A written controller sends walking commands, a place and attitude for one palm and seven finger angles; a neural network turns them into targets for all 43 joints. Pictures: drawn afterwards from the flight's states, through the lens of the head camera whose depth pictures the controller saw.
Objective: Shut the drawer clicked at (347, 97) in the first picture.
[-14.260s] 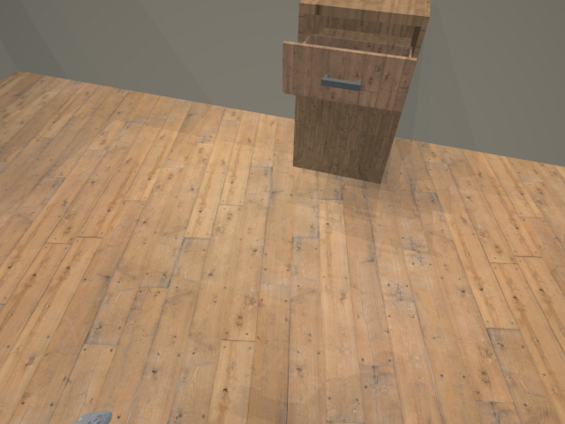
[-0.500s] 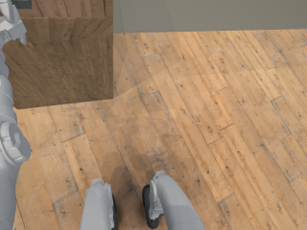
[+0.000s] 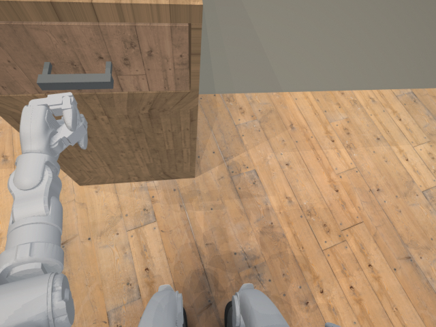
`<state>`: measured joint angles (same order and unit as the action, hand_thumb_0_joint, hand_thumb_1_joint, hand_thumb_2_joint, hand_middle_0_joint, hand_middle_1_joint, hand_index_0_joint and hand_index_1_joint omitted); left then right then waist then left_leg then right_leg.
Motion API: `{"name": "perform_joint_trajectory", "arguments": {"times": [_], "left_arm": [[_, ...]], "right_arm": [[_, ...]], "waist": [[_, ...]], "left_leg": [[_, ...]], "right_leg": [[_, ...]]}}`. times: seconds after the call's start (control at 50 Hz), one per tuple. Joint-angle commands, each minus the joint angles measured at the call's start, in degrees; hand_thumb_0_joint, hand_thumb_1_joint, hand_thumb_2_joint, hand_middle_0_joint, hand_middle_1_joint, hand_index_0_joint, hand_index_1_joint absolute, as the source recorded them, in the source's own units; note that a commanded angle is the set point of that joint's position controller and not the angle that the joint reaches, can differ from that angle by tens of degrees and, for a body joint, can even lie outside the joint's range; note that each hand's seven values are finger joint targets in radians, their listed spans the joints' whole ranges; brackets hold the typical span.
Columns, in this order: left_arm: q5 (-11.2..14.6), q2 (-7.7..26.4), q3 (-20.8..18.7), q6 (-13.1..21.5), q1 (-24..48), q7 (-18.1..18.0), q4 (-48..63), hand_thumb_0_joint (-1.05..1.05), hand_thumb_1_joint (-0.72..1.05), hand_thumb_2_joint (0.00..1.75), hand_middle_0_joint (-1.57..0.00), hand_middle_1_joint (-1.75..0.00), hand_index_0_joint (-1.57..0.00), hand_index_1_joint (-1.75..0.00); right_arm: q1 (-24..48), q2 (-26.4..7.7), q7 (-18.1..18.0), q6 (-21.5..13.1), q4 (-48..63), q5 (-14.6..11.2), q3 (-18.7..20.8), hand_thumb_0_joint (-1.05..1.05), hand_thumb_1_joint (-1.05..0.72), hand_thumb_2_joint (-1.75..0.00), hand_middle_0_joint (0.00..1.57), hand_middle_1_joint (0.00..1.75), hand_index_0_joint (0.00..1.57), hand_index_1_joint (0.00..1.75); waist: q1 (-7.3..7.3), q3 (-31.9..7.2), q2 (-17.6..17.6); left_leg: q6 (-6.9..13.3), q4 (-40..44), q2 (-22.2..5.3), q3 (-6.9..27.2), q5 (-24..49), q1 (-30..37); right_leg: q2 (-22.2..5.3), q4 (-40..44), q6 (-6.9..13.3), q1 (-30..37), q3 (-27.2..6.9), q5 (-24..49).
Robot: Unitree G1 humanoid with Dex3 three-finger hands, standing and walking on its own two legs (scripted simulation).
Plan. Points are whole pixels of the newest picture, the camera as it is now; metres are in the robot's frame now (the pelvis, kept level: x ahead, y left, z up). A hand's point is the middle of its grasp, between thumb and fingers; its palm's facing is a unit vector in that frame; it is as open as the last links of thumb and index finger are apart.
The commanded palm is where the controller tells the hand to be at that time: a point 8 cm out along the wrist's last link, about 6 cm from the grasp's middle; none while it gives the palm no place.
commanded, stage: draw the hand back to the body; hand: left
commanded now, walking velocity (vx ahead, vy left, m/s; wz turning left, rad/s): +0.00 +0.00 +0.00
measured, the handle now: (77, 74) +0.59 +0.26 +0.00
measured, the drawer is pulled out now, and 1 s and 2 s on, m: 0.00 0.00 0.00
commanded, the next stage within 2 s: step back with the hand held close in 1.14 s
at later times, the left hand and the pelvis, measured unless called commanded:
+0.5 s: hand (11, 194) +0.30 +0.24 +0.13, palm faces +0.28 -0.92 -0.27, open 3.3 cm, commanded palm +0.25 +0.28 +0.16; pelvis +0.01 +0.00 +0.06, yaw +3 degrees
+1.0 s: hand out of the picture +0.18 +0.22 +0.24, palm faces +0.43 -0.81 -0.41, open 3.2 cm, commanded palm +0.13 +0.26 +0.26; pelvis +0.02 -0.02 +0.08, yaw +3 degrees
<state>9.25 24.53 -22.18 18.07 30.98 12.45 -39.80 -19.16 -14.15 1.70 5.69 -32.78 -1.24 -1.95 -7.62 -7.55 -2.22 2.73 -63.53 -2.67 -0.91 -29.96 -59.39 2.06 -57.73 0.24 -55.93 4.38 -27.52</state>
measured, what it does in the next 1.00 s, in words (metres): rises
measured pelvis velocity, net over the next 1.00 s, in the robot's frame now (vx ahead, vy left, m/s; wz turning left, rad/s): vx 0.02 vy -0.02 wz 0.05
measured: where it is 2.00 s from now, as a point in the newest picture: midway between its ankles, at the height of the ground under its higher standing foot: outside the picture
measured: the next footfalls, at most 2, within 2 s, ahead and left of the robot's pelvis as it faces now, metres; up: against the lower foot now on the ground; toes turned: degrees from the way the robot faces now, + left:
none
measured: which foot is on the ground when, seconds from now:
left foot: down 0.00-1.00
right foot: down 0.00-1.00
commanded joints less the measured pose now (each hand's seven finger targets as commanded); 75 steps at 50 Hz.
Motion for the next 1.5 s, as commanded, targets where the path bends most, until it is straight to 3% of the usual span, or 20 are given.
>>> {"name": "perform_joint_trajectory", "arguments": {"times": [0.0, 0.06, 0.16, 0.24, 0.26, 0.28, 0.3, 0.34, 0.42, 0.5, 0.62, 0.76, 0.94, 1.02, 1.1, 1.24, 1.26, 1.3, 1.34, 1.48], "left_arm": [[3.38, 10.4, 0.01, 3.58, 11.19, -2.08, 19.53, 0.0, 0.9, 0.9, -1.4, -1.6, -1.4, -1.6], [3.53, 7.25, 2.69, 4.04, 5.91, -1.87, 19.38, 0.0, 0.9, 0.9, -1.4, -1.6, -1.4, -1.6], [5.45, 5.52, 3.99, 2.35, -2.4, 0.43, 23.21, 0.0, 0.9, 0.9, -1.4, -1.6, -1.4, -1.6], [6.85, 6.36, 2.96, 1.0, -6.21, 1.19, 30.01, 0.0, 0.9, 0.9, -1.4, -1.6, -1.4, -1.6], [-1.24, 11.5, 4.32, -1.98, -8.05, -5.7, 34.79, 0.0, 0.9, 0.9, -1.4, -1.6, -1.4, -1.6], [-1.64, 6.72, 6.51, -4.06, -11.59, -9.35, 38.51, 0.0, 0.9, 0.9, -1.4, -1.6, -1.4, -1.6], [-2.4, 4.44, 8.33, -5.99, -15.72, -11.94, 39.49, 0.0, 0.9, 0.9, -1.4, -1.6, -1.4, -1.6], [-3.32, 4.74, 8.45, -8.62, -17.85, -15.36, 40.91, 0.0, 0.9, 0.9, -1.4, -1.6, -1.4, -1.6], [-4.32, 6.72, 6.96, -10.77, -17.29, -18.73, 45.88, 0.0, 0.9, 0.9, -1.4, -1.6, -1.4, -1.6], [-4.71, 3.59, 8.64, -11.64, -23.02, -19.34, 51.13, 0.0, 0.9, 0.9, -1.4, -1.6, -1.4, -1.6], [-4.46, 3.54, 6.57, -12.37, -35.76, -18.77, 58.44, 0.0, 0.9, 0.9, -1.4, -1.6, -1.4, -1.6], [-4.18, 4.39, 2.73, -11.4, -46.02, -18.57, 70.5, 0.0, 0.9, 0.9, -1.4, -1.6, -1.4, -1.6], [-4.06, 5.03, -0.86, -9.13, -58.75, -18.91, 81.1, 0.0, 0.9, 0.9, -1.4, -1.6, -1.4, -1.6], [-4.4, 2.41, 0.75, -9.14, -57.91, -18.91, 75.28, 0.0, 0.9, 0.9, -1.4, -1.6, -1.4, -1.6], [-4.57, 3.9, -0.42, -8.1, -56.86, -19.33, 77.28, 0.0, 0.9, 0.9, -1.4, -1.6, -1.4, -1.6], [-4.51, 4.35, -0.94, -7.89, -57.99, -19.58, 77.97, 0.0, 0.9, 0.9, -1.4, -1.6, -1.4, -1.6], [-4.78, 12.61, -9.82, -4.74, -49.61, -19.83, 82.98, 0.0, 0.9, 0.9, -1.4, -1.6, -1.4, -1.6], [-5.64, 5.13, -4.52, -4.16, -59.25, -19.06, 73.87, 0.0, 0.9, 0.9, -1.4, -1.6, -1.4, -1.6], [-5.76, 3.57, -3.0, -3.38, -62.03, -18.75, 74.41, 0.0, 0.9, 0.9, -1.4, -1.6, -1.4, -1.6], [-5.77, 6.14, -5.36, -3.06, -66.75, -19.76, 80.02, 0.0, 0.9, 0.9, -1.4, -1.6, -1.4, -1.6]], "right_arm": [[-6.86, -9.61, -1.34, -2.88, 3.97, -0.55, 4.3, 0.0, -0.9, -0.9, 0.2, 0.3, 0.2, 0.3], [-5.27, -9.46, -1.6, -3.59, 4.17, -0.85, 4.26, 0.0, -0.9, -0.9, 0.2, 0.3, 0.2, 0.3], [-1.61, -9.25, -2.09, -4.49, 6.65, -1.49, 4.08, 0.0, -0.9, -0.9, 0.2, 0.3, 0.2, 0.3], [1.98, -8.77, -2.79, -5.82, 8.83, -2.01, 3.53, 0.0, -0.9, -0.9, 0.2, 0.3, 0.2, 0.3], [6.27, -8.04, -3.6, -4.71, 10.55, -1.86, 4.24, 0.0, -0.9, -0.9, 0.2, 0.3, 0.2, 0.3], [6.74, -6.99, -4.24, -4.76, 11.81, -1.64, 3.91, 0.0, -0.9, -0.9, 0.2, 0.3, 0.2, 0.3], [7.39, -6.83, -4.66, -4.76, 11.8, -1.61, 3.6, 0.0, -0.9, -0.9, 0.2, 0.3, 0.2, 0.3], [8.7, -7.07, -5.58, -4.43, 11.54, -1.7, 3.11, 0.0, -0.9, -0.9, 0.2, 0.3, 0.2, 0.3], [11.66, -7.06, -7.03, -5.15, 10.7, -1.55, 2.4, 0.0, -0.9, -0.9, 0.2, 0.3, 0.2, 0.3], [13.16, -5.98, -7.1, -7.18, 10.25, -1.26, 1.53, 0.0, -0.9, -0.9, 0.2, 0.3, 0.2, 0.3], [14.21, -5.78, -6.24, -9.18, 9.33, -0.36, 1.49, 0.0, -0.9, -0.9, 0.2, 0.3, 0.2, 0.3], [14.95, -4.89, -5.38, -11.01, 9.32, 0.27, 1.83, 0.0, -0.9, -0.9, 0.2, 0.3, 0.2, 0.3], [15.15, -4.26, -5.45, -14.4, 9.14, 0.19, 2.44, 0.0, -0.9, -0.9, 0.2, 0.3, 0.2, 0.3], [14.33, -4.51, -5.78, -14.69, 7.88, 0.19, 2.93, 0.0, -0.9, -0.9, 0.2, 0.3, 0.2, 0.3], [14.49, -4.31, -6.11, -15.25, 8.04, 0.4, 2.99, 0.0, -0.9, -0.9, 0.2, 0.3, 0.2, 0.3], [15.02, -3.74, -6.15, -16.4, 7.66, 0.48, 2.73, 0.0, -0.9, -0.9, 0.2, 0.3, 0.2, 0.3], [13.51, -5.67, -5.67, -14.91, 9.03, 0.65, 3.48, 0.0, -0.9, -0.9, 0.2, 0.3, 0.2, 0.3], [13.13, -4.63, -5.3, -13.0, 7.38, 0.91, 3.93, 0.0, -0.9, -0.9, 0.2, 0.3, 0.2, 0.3], [13.47, -5.06, -5.01, -11.85, 8.01, 0.95, 4.37, 0.0, -0.9, -0.9, 0.2, 0.3, 0.2, 0.3], [14.21, -5.27, -5.39, -9.0, 10.34, 0.71, 5.31, 0.0, -0.9, -0.9, 0.2, 0.3, 0.2, 0.3]], "waist": [[1.07, -27.85, -5.86], [1.39, -22.31, -6.33], [2.83, -18.85, -3.85], [4.52, -17.34, -5.05], [7.76, -20.42, -5.98], [6.38, -18.06, -5.85], [6.56, -15.5, -4.74], [6.12, -10.94, -0.94], [6.74, -6.62, 0.12], [7.83, -4.37, -3.33], [9.13, -0.36, -0.59], [9.96, 0.89, -2.0], [10.77, 4.13, -1.28], [9.89, 8.74, 2.32], [10.63, 4.72, 0.68], [11.07, 4.87, -0.48], [8.61, 9.94, 3.09], [7.78, 8.5, 6.03], [7.67, 5.98, 1.71], [7.98, -0.22, 1.48]], "left_leg": [[-1.58, 9.53, 0.07, 3.84, 39.98, 31.77], [-1.73, 11.95, 0.26, 3.57, 39.14, 32.93], [-1.74, 15.55, 0.48, 3.56, 37.21, 34.96], [-1.69, 18.46, 0.89, 3.54, 34.36, 36.27], [-1.96, 21.26, 1.43, 3.23, 34.21, 41.32], [-2.11, 22.84, 1.17, 2.99, 33.2, 42.6], [-2.01, 24.28, 0.96, 2.96, 31.78, 42.09], [-1.63, 27.14, 0.68, 3.05, 28.61, 41.72], [-1.09, 31.97, 1.04, 2.38, 22.76, 43.93], [-1.49, 35.98, 0.98, 2.81, 26.27, 49.67], [-1.37, 39.43, 0.97, 1.95, 30.11, 52.68], [-1.25, 40.79, 1.46, 0.99, 30.84, 53.83], [-1.03, 39.88, 1.48, 0.46, 27.94, 53.62], [-0.79, 39.94, 1.45, 0.19, 24.69, 52.37], [-0.35, 39.67, 1.72, 0.11, 24.63, 53.62], [-0.63, 39.28, 1.7, 0.09, 27.56, 53.41], [0.12, 37.25, 0.76, 0.97, 22.98, 49.02], [-0.18, 35.29, 0.81, 0.97, 22.87, 50.03], [-0.24, 36.98, 0.17, 0.85, 26.23, 50.41], [-0.17, 39.35, -1.67, 2.17, 35.77, 48.37]], "right_leg": [[1.47, 7.57, 0.37, 17.84, -0.8, 28.96], [1.34, 9.26, 0.61, 18.52, -0.74, 27.97], [1.01, 11.98, 0.74, 23.24, -0.5, 27.27], [0.57, 13.61, 1.07, 27.07, -0.59, 26.22], [-0.97, 16.82, 2.17, 29.82, -3.14, 24.19], [-1.14, 18.39, 1.97, 30.34, -2.75, 23.97], [-1.4, 19.33, 1.85, 32.01, -2.52, 23.39], [-1.23, 21.67, 1.69, 34.09, -2.44, 22.88], [-1.63, 26.55, 1.71, 39.11, -3.0, 20.84], [-1.92, 29.71, 1.86, 42.67, -2.62, 22.48], [-1.61, 34.24, 1.62, 47.48, -2.72, 26.21], [-2.13, 36.12, 1.38, 51.1, -2.97, 28.23], [-2.12, 37.37, 1.07, 49.46, -3.41, 26.29], [-2.15, 38.52, 0.69, 46.27, -3.32, 22.64], [-2.87, 37.63, 0.7, 47.99, -3.89, 22.66], [-2.95, 37.11, 0.86, 49.3, -4.11, 26.77], [-6.76, 41.14, 0.97, 44.33, -11.63, 30.17], [-9.09, 40.83, 1.45, 43.89, -11.83, 33.42], [-8.52, 38.54, 0.92, 45.57, -9.83, 36.0], [-5.92, 33.92, -0.2, 50.12, -6.33, 37.47]]}}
